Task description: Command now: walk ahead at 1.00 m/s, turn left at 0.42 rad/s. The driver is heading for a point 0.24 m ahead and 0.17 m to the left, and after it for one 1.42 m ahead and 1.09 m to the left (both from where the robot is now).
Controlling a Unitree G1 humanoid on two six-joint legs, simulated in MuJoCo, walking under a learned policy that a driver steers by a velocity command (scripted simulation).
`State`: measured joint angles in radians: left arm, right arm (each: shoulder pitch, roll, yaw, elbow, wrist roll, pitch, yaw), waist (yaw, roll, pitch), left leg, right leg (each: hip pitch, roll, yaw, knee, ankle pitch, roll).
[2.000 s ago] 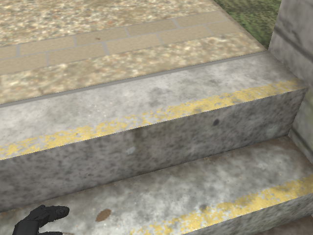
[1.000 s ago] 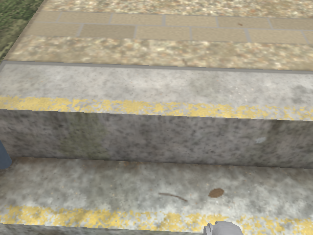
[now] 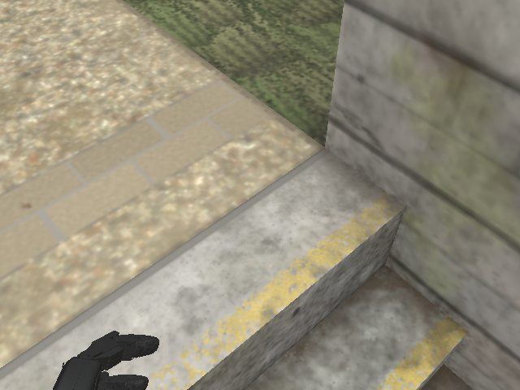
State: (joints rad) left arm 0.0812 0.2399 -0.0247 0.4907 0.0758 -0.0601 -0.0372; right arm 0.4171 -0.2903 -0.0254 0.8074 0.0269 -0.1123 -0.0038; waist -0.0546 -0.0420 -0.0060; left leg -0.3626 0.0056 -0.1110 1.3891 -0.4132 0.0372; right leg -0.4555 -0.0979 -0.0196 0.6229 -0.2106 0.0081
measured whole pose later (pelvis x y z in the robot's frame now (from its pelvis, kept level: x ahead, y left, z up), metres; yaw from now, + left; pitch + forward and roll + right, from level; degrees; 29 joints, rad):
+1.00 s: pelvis +0.19 +0.03 +0.19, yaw +53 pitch +1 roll -2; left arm 0.40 0.26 0.01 0.75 0.06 -0.08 0.04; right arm 0.11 -0.21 0.02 0.51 0.05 0.03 0.00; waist 0.06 0.02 -0.08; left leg -1.16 0.09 -0.10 2.09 -0.08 -0.05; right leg -0.19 -0.16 -0.25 0.59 -0.39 0.04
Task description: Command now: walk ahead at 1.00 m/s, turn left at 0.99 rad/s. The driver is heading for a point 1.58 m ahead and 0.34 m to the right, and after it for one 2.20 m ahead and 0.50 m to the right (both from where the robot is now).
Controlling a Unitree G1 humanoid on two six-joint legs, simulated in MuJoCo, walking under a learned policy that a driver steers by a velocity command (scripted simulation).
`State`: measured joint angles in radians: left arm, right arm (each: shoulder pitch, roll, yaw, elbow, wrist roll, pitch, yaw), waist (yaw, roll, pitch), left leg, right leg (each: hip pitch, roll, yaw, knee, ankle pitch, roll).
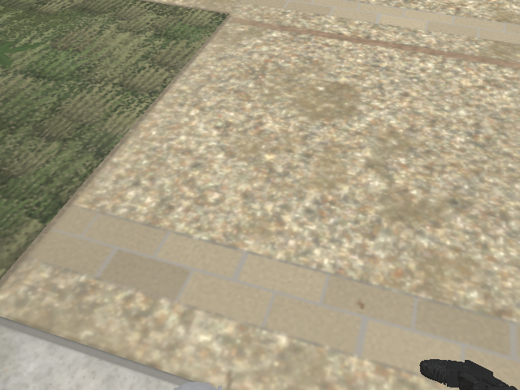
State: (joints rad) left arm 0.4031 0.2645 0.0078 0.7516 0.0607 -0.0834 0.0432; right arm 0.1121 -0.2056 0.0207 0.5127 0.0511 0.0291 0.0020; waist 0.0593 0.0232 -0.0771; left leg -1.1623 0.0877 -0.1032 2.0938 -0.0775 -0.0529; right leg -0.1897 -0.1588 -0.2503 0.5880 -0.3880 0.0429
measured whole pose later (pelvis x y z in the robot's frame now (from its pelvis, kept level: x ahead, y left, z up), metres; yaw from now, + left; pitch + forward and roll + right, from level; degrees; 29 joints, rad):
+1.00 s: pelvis +0.45 +0.25 +0.24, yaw -34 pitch +2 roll +1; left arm 0.44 0.25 0.08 0.64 -0.07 0.02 0.04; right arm -0.19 -0.17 0.01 0.45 0.02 -0.06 -0.02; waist 0.10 0.03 0.00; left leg -0.48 -0.07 -0.17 0.55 -0.07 -0.02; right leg -0.27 0.17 0.45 0.58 -0.32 0.01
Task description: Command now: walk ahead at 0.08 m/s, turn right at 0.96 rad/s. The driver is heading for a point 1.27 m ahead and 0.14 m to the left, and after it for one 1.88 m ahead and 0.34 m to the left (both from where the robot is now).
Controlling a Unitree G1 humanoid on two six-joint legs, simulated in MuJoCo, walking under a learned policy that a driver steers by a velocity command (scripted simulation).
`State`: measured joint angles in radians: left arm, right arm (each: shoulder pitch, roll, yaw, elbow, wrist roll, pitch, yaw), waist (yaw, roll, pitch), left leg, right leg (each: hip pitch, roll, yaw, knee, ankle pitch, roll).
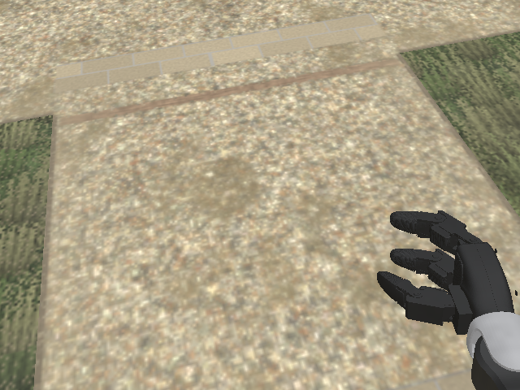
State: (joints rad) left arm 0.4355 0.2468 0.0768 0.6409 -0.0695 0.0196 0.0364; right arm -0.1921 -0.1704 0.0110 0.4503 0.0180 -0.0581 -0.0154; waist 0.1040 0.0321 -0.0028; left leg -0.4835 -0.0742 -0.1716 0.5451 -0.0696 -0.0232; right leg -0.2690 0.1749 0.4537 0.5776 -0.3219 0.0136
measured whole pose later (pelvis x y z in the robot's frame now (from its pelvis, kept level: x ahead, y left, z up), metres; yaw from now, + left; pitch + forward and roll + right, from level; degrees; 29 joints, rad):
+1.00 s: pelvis +0.09 +0.14 +0.01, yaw +19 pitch +2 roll -2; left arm 0.18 0.27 0.06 0.70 -0.05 -0.11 -0.06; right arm 0.51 -0.20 -0.01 0.72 -0.02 -0.06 0.00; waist -0.04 -0.03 -0.06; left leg 0.00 -0.01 0.03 0.36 -0.39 0.05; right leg -0.82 -0.09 -0.03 1.22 -0.09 0.00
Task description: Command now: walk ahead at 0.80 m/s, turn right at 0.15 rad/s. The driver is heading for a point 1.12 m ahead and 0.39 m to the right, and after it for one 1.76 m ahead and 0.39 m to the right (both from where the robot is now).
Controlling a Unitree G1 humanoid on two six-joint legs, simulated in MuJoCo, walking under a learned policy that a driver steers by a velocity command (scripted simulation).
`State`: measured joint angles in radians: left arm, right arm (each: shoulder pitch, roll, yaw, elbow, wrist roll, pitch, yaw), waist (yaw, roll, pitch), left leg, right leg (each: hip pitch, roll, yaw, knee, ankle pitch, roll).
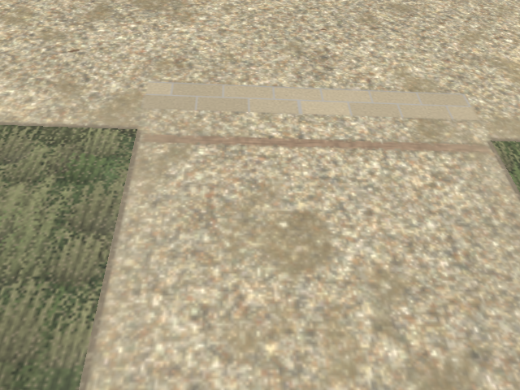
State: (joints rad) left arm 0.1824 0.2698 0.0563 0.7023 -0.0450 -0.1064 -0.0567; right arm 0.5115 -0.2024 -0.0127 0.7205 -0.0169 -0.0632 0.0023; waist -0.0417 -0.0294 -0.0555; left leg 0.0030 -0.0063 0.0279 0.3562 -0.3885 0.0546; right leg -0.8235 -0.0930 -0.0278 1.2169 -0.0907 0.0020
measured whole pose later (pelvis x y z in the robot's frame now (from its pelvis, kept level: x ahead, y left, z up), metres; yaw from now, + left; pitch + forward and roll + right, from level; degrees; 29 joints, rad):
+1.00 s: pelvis +0.77 -0.14 -0.01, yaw -48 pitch +0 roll +3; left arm 0.05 0.26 0.03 0.55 -0.03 -0.04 -0.05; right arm 0.56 -0.26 -0.06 0.87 -0.01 -0.10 0.00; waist -0.11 -0.04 0.01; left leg 0.10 0.00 0.15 0.29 -0.38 -0.04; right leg -0.85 -0.06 0.08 1.06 -0.07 -0.08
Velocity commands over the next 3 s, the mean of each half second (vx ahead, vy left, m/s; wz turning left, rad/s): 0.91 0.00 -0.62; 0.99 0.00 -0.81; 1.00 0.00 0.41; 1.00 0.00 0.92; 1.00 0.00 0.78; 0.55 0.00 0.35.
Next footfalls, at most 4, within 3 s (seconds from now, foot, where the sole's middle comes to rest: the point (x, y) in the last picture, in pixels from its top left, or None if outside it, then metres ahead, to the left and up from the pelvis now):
0.24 right None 0.40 -0.09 -0.77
0.66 left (232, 307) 0.80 0.03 -0.78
1.14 right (397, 278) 0.91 -0.49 -0.78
1.62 left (396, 176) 1.37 -0.59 -0.77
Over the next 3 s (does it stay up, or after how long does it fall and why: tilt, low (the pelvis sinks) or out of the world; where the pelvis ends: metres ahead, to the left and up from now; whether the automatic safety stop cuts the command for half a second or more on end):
stays up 2.21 -0.57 -0.03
